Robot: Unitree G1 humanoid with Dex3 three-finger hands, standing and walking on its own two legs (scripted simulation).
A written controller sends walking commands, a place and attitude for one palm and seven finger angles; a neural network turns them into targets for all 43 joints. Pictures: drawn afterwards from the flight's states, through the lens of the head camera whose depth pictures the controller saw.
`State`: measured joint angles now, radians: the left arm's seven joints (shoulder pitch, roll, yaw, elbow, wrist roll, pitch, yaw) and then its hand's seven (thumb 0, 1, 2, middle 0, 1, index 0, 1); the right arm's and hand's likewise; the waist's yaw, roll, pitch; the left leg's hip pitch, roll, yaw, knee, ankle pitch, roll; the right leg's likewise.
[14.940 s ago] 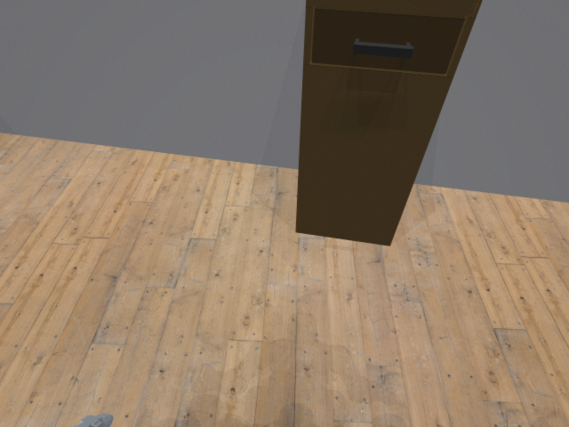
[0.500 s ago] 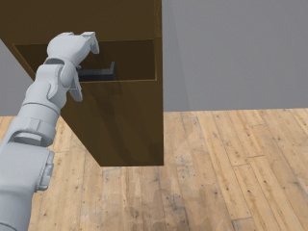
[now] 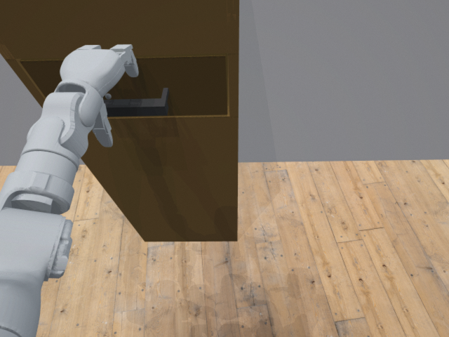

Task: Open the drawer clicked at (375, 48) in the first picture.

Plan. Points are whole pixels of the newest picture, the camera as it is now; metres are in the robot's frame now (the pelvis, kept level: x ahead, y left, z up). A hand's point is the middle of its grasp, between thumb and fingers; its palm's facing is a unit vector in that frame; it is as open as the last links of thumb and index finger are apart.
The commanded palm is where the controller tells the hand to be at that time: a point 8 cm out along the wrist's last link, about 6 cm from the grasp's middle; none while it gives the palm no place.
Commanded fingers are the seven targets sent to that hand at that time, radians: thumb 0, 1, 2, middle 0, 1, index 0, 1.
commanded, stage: move the hooked fingers above the handle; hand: left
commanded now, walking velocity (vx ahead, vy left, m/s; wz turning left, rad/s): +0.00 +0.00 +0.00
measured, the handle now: (130, 100) +0.54 +0.20 +0.11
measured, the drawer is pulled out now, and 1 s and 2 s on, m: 0.00 0.00 0.00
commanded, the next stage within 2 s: lower the fingers behind the handle in 0.90 s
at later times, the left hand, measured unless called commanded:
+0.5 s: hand (100, 96) +0.48 +0.22 +0.17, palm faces +0.00 +0.01 -1.00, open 13.8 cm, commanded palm +0.46 +0.22 +0.23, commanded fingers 0.00 -0.50 0.30 -0.30 -1.20 -0.30 -1.20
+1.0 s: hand (109, 92) +0.49 +0.20 +0.17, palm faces -0.01 +0.01 -1.00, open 13.8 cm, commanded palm +0.47 +0.21 +0.23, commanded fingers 0.00 -0.50 0.30 -0.30 -1.20 -0.30 -1.20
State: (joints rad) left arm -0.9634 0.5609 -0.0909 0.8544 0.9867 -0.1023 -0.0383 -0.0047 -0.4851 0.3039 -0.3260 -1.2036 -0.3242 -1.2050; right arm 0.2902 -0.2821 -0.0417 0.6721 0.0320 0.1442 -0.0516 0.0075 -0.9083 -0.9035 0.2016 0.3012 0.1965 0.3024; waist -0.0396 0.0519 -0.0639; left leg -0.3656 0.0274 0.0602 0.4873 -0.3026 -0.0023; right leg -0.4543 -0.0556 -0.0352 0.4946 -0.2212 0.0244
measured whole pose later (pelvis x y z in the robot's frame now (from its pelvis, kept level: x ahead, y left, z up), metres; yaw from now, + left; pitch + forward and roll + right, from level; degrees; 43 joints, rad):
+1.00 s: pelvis +0.00 +0.00 +0.00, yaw +0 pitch +10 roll +0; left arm -0.98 0.55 -0.10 0.88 1.00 -0.04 -0.05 0.00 -0.49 0.30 -0.32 -1.20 -0.32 -1.20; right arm 0.29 -0.28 -0.03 0.67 0.04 0.15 -0.05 0.01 -0.91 -0.90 0.20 0.30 0.20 0.30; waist -0.04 0.07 -0.07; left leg -0.35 0.03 0.07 0.48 -0.30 0.00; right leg -0.45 -0.05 -0.03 0.50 -0.22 0.02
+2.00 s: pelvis +0.00 +0.01 -0.01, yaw +0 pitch +13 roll +0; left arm -0.92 0.52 -0.07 0.97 1.04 -0.10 0.09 0.00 -0.49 0.30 -0.32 -1.20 -0.32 -1.20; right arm 0.32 -0.27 -0.05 0.68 0.01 0.13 -0.04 0.01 -0.91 -0.90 0.20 0.30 0.20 0.30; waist -0.07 0.05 -0.08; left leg -0.47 0.03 0.06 0.59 -0.34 0.01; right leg -0.55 -0.06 -0.03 0.57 -0.24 0.03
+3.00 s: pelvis -0.01 +0.00 -0.01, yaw -1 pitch +14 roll +0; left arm -0.89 0.54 -0.04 0.99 1.06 -0.09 0.14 0.00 -0.09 0.47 -0.35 -1.24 -0.35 -1.24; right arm 0.33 -0.28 -0.06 0.69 0.01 0.11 -0.05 0.01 -0.91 -0.90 0.20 0.30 0.20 0.30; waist -0.08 0.05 -0.09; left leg -0.50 0.04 0.06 0.60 -0.34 0.00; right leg -0.58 -0.05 -0.02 0.59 -0.25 0.02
